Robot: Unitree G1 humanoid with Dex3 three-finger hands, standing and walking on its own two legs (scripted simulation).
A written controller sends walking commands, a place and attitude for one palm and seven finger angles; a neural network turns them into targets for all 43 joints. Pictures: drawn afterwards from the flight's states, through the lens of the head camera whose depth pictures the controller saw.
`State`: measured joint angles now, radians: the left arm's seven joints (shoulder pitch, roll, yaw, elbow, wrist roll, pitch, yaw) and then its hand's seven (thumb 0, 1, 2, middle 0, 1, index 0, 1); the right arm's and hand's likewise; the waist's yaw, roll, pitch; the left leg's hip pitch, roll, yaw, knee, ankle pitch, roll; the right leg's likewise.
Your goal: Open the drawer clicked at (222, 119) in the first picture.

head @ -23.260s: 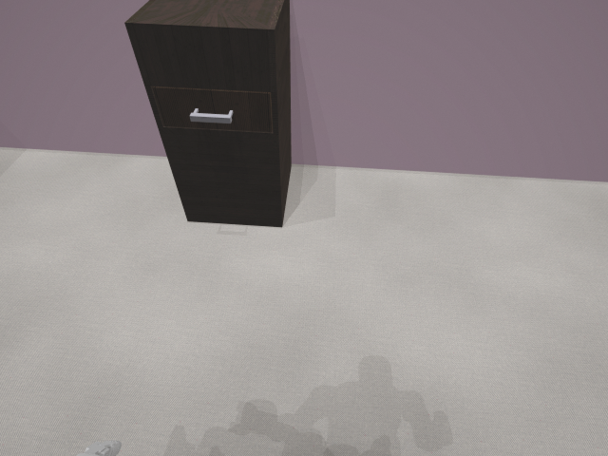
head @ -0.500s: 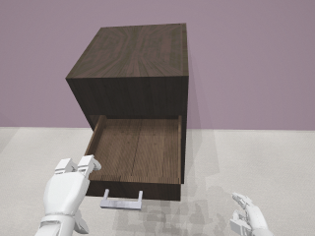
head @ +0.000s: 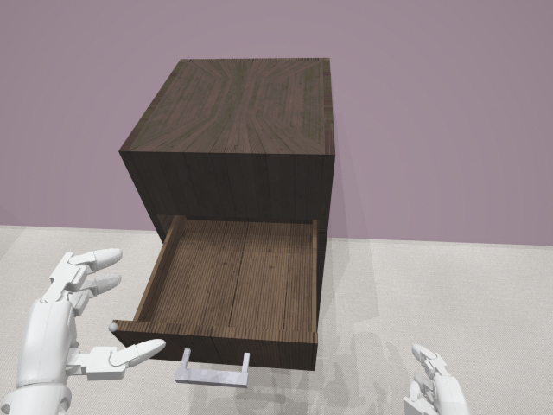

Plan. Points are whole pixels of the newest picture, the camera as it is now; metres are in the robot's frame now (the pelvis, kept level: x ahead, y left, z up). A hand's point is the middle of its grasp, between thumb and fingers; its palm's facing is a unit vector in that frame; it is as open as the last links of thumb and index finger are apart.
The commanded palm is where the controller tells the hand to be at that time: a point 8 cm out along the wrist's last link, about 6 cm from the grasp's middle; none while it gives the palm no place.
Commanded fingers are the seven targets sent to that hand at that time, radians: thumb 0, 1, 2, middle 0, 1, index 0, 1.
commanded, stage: draw the hand back to the body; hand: left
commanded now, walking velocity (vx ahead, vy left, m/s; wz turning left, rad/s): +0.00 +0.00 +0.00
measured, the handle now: (214, 366) +0.25 +0.16 -0.19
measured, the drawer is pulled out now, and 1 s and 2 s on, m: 0.29 0.29 0.29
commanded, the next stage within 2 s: step back with the hand held close in 0.60 s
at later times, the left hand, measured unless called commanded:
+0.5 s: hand (62, 318) +0.17 +0.24 +0.16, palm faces +0.41 -0.82 -0.40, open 7.9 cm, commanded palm +0.13 +0.28 +0.18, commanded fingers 0.00 0.90 0.90 -0.20 -0.30 -0.20 -0.30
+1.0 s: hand (67, 324) +0.17 +0.24 +0.15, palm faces +0.25 -0.82 -0.52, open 7.4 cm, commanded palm +0.11 +0.29 +0.18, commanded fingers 0.00 0.90 0.90 -0.20 -0.30 -0.20 -0.30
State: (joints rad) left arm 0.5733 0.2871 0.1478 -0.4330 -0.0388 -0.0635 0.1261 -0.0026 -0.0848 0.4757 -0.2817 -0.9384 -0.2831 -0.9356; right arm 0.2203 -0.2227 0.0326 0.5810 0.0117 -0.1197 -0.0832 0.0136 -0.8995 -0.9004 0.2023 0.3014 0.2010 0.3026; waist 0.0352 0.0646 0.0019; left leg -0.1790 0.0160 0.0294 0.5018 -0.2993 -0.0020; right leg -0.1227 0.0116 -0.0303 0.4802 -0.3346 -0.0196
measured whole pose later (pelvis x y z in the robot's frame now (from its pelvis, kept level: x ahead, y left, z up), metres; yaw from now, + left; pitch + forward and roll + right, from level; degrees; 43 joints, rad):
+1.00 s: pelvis -0.03 +0.01 +0.00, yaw -1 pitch +2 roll +0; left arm 0.65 0.38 0.34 -0.55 -0.05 -0.16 0.10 0.02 0.89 0.90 -0.21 -0.30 -0.21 -0.30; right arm 0.14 -0.24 -0.02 0.55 0.03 0.00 -0.07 0.01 -0.90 -0.90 0.20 0.30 0.20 0.30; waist -0.01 0.05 0.05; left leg -0.27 0.01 0.05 0.47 -0.23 0.01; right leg -0.22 0.01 -0.01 0.45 -0.26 0.00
